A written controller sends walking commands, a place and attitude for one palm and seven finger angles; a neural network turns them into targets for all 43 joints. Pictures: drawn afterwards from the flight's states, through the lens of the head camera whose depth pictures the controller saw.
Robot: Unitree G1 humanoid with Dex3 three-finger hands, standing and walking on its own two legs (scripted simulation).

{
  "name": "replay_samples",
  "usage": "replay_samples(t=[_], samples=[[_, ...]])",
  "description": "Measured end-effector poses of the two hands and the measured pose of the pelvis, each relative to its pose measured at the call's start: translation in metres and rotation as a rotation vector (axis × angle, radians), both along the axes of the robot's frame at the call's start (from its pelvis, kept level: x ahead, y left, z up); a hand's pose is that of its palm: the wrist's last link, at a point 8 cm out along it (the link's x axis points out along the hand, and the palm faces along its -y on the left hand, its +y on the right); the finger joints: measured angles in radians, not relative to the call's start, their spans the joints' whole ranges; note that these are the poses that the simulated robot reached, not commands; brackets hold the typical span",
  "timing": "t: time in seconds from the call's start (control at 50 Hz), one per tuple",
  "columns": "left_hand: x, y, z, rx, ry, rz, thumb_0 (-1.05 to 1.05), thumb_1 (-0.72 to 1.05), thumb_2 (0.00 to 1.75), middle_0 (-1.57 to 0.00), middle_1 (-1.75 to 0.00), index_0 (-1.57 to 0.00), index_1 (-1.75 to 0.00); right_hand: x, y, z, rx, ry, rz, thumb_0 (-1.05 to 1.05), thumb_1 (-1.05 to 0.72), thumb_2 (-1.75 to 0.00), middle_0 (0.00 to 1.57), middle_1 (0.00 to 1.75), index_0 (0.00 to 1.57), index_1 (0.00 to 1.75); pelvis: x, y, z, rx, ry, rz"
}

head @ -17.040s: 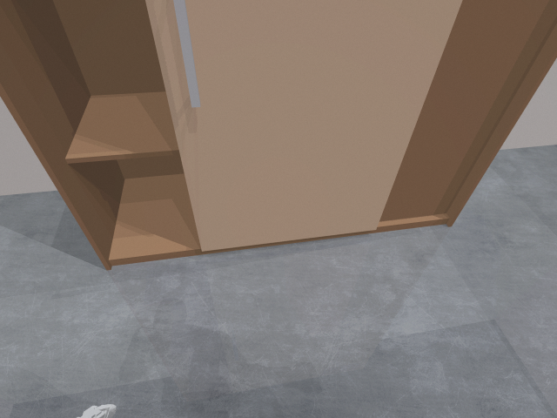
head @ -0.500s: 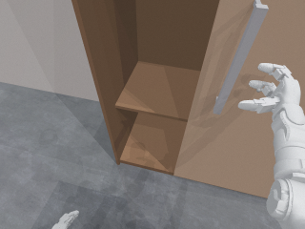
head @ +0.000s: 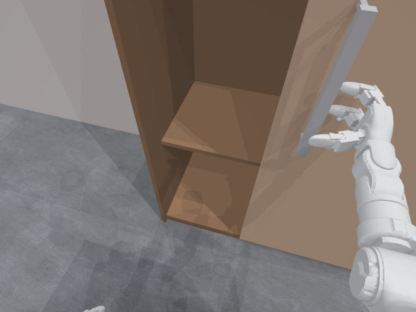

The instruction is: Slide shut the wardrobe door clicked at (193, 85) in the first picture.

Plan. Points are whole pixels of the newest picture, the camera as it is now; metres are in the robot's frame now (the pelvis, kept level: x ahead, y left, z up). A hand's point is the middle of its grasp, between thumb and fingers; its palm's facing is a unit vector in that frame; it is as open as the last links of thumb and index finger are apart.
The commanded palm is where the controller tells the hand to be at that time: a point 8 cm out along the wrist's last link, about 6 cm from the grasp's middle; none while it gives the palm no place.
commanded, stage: feel for the door with the fingertips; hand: right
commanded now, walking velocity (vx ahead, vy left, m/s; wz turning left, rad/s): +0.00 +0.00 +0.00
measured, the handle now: (325, 92) +0.52 -0.16 +0.18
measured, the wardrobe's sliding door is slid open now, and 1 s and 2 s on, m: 0.38 0.38 0.38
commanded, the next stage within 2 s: slide the fingers in behind the handle in 0.54 s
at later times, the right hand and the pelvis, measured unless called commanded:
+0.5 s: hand (336, 111) +0.47 -0.18 +0.17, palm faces +0.16 +0.99 +0.02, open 14.0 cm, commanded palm +0.45 -0.22 +0.16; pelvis +0.00 +0.01 +0.00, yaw -1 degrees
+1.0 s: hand (327, 111) +0.47 -0.16 +0.16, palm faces +0.15 +0.99 +0.00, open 14.0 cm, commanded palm +0.44 -0.21 +0.16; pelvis +0.00 +0.01 +0.00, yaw +0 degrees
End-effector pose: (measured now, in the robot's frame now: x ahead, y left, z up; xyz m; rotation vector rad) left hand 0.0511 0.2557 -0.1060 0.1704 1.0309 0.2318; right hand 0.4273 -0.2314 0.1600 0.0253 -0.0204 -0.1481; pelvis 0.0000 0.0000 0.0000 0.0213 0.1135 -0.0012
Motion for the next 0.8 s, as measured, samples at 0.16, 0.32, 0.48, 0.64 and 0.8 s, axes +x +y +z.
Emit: replay_samples(t=[0.16,0.32,0.48,0.64,0.8], samples=[[0.010,-0.002,0.000,-0.008,-0.024,-0.008,0.01,0.91,0.90,-0.20,-0.30,-0.21,-0.30,0.003,0.003,0.000,-0.011,0.012,-0.038,-0.01,0.51,-0.30,0.30,1.20,0.30,1.20,-0.001,0.003,0.000,-0.002,-0.004,0.001],[0.006,0.005,0.000,0.004,0.003,-0.014,0.01,0.91,0.90,-0.20,-0.30,-0.21,-0.30,0.012,-0.011,0.009,-0.032,0.011,-0.051,-0.01,0.50,-0.30,0.30,1.20,0.30,1.20,-0.001,0.007,-0.001,0.000,0.012,-0.008],[-0.003,0.011,-0.004,0.007,0.046,-0.002,0.01,0.91,0.90,-0.20,-0.30,-0.21,-0.30,0.016,0.001,0.008,-0.007,0.013,-0.007,-0.01,0.51,-0.30,0.29,1.20,0.30,1.20,0.003,0.007,-0.001,0.000,0.018,-0.010],[-0.011,0.010,-0.005,0.003,0.065,-0.001,0.01,0.91,0.90,-0.20,-0.30,-0.20,-0.30,0.020,0.003,0.006,-0.022,0.009,-0.038,-0.01,0.51,-0.30,0.34,1.24,0.33,1.23,-0.001,0.009,-0.002,-0.002,0.024,-0.011],[-0.021,0.010,-0.006,-0.001,0.078,0.005,0.01,0.91,0.90,-0.20,-0.30,-0.21,-0.30,0.021,0.001,0.006,-0.027,0.014,-0.032,-0.01,0.50,-0.30,0.35,1.24,0.34,1.24,-0.005,0.011,-0.003,0.001,0.029,-0.012]])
